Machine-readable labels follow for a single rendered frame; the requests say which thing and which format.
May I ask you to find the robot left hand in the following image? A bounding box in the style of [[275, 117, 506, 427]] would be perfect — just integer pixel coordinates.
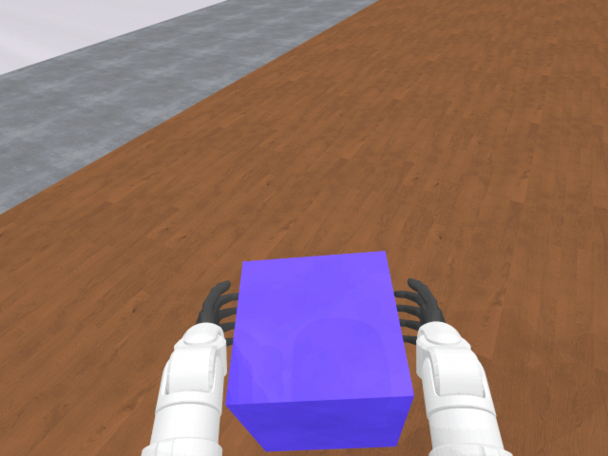
[[196, 280, 239, 347]]

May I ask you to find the carton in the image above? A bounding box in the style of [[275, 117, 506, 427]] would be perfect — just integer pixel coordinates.
[[225, 251, 414, 451]]

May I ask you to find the left robot forearm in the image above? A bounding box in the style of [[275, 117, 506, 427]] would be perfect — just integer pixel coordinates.
[[141, 323, 227, 456]]

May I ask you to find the right robot forearm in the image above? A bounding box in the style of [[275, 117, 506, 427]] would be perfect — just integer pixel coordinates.
[[416, 321, 513, 456]]

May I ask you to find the robot right hand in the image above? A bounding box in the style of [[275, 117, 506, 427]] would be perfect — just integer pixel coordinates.
[[393, 278, 446, 345]]

